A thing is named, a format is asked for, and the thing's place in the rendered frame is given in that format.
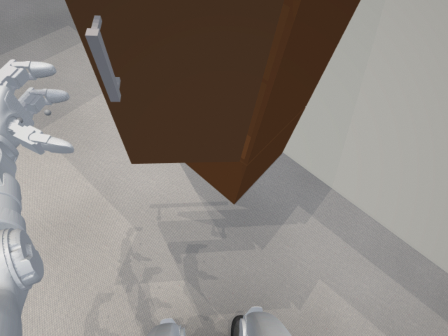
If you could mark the cupboard door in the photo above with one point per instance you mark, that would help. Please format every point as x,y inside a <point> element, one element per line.
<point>190,72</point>

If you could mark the right robot thigh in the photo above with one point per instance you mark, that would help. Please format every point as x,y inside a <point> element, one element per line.
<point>260,323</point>

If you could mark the robot left upper arm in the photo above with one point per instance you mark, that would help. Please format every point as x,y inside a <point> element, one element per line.
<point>20,267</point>

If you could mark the right robot shin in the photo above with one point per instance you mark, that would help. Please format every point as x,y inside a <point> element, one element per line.
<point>254,309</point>

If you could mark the robot left forearm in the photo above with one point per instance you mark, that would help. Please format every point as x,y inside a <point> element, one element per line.
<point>10,192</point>

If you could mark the handle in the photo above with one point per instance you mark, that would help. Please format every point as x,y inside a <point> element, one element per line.
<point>98,49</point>

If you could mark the robot left hand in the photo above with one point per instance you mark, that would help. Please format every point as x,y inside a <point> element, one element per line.
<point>13,75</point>

